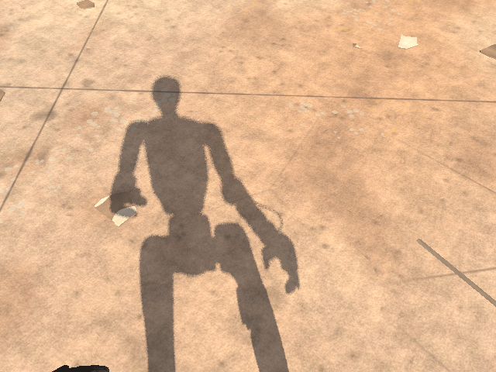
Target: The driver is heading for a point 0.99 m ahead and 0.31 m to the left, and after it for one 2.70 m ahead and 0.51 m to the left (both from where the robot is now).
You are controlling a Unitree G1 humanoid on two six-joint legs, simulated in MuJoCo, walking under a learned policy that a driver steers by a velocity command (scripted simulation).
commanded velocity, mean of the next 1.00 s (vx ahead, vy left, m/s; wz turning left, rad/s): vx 0.49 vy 0.00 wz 0.43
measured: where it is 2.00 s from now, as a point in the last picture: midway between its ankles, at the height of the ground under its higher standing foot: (118, 244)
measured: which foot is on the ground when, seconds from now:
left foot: down 0.00-0.10, up 0.12-0.58, down 0.60-1.00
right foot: up 0.00-0.06, down 0.08-0.62, up 0.64-1.00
